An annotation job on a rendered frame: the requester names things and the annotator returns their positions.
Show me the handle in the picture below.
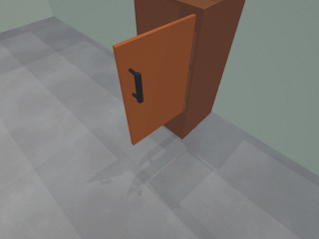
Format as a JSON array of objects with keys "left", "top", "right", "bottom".
[{"left": 129, "top": 68, "right": 144, "bottom": 103}]

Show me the cupboard door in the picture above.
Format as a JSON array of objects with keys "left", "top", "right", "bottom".
[{"left": 113, "top": 14, "right": 196, "bottom": 145}]

